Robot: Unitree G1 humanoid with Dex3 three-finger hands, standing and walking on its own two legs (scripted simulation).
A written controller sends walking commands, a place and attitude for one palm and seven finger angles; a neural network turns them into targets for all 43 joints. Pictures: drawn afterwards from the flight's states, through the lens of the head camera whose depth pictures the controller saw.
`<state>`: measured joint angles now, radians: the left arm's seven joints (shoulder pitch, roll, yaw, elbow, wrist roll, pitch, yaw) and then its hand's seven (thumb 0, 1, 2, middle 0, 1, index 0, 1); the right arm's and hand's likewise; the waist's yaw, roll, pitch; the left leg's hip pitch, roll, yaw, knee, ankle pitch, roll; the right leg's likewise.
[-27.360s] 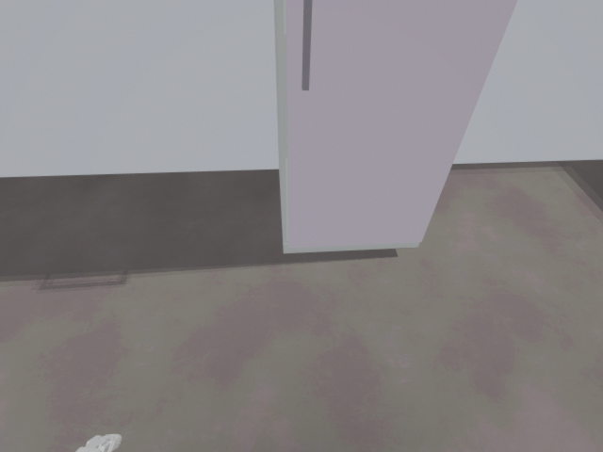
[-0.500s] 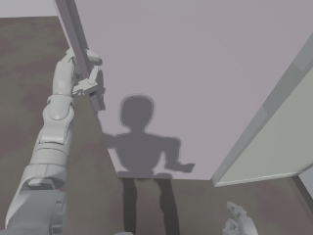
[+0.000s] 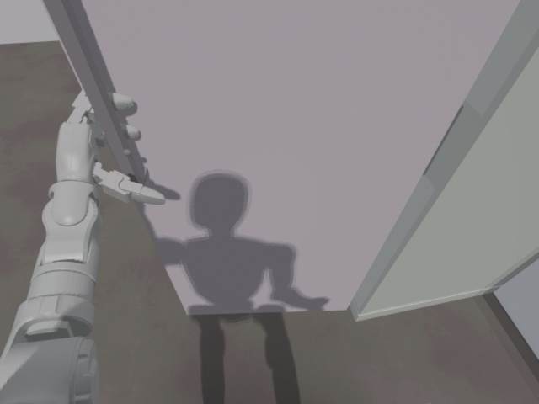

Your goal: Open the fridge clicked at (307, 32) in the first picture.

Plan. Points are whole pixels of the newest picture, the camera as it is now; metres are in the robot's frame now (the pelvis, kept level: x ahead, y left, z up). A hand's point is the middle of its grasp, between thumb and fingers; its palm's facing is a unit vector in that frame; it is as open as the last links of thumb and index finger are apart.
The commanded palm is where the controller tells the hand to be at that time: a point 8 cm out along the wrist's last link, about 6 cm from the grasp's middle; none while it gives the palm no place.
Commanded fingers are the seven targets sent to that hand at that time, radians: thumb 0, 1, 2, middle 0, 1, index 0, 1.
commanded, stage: loosen the grip on the handle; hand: left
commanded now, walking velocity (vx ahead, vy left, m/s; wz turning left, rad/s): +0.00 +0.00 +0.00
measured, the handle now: (105, 94) +0.46 +0.23 +0.22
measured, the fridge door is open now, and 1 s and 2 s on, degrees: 80 80 80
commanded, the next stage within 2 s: slip the hand off the handle in 0.04 s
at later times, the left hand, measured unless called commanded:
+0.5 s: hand (81, 153) +0.41 +0.28 +0.16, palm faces +0.26 -0.95 -0.20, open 14.7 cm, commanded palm +0.38 +0.31 +0.16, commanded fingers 0.00 -0.55 0.20 -0.25 -1.15 -0.25 -1.15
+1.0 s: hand (52, 185) +0.35 +0.29 +0.16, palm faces +0.21 -0.96 -0.18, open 14.7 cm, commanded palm +0.31 +0.33 +0.16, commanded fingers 0.00 -0.55 0.20 -0.25 -1.15 -0.25 -1.15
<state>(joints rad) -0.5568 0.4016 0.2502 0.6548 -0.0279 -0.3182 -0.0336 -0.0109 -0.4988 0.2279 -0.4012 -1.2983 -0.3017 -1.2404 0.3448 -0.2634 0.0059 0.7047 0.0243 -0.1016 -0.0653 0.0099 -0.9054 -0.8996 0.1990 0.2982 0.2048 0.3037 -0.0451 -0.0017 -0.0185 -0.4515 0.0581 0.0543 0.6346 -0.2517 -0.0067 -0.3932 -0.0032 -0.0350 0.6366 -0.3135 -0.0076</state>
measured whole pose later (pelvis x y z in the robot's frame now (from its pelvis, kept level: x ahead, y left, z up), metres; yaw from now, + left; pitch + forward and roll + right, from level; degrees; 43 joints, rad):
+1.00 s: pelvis +0.02 +0.02 +0.00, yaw +0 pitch +4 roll -1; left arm -0.26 0.43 0.39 0.38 -0.17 -0.27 -0.23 -0.02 -0.56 0.20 -0.25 -1.16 -0.25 -1.15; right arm 0.32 -0.25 0.02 0.62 0.03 -0.06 -0.07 0.01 -0.90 -0.90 0.20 0.30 0.21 0.30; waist 0.00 0.02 -0.08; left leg -0.47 0.05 0.06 0.70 -0.31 0.02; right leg -0.38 -0.02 -0.03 0.66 -0.35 0.02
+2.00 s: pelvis +0.02 +0.01 +0.01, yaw +2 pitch -1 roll -1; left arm 0.05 0.44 0.48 0.06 -0.40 0.18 -0.44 -0.02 -0.55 0.20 -0.25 -1.15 -0.25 -1.15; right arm 0.24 -0.27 0.07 0.56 0.08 -0.21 -0.10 0.01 -0.90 -0.90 0.20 0.30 0.21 0.30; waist 0.07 0.04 -0.07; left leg -0.30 0.04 0.02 0.59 -0.28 0.00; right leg -0.20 -0.02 -0.06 0.54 -0.32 0.01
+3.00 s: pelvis +0.03 +0.00 +0.02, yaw +2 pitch -5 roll +0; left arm 0.40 0.34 0.35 -0.34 -0.08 -0.06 0.10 0.01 0.84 0.87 -0.21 -0.33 -0.21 -0.33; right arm 0.18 -0.23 0.03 0.65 -0.01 -0.12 -0.10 0.01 -0.90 -0.90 0.20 0.30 0.21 0.30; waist 0.09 0.05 0.02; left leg -0.10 0.02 0.04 0.41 -0.21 0.00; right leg -0.02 -0.02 -0.06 0.38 -0.27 0.01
